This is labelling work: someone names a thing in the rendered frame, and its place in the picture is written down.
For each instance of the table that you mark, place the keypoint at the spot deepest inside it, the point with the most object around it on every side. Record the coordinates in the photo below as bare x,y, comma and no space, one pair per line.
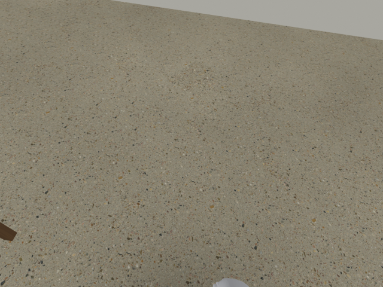
7,233

